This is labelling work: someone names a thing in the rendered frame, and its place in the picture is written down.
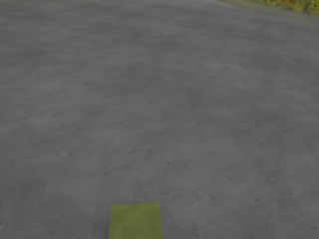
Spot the carton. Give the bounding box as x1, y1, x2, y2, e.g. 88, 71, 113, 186
108, 202, 162, 239

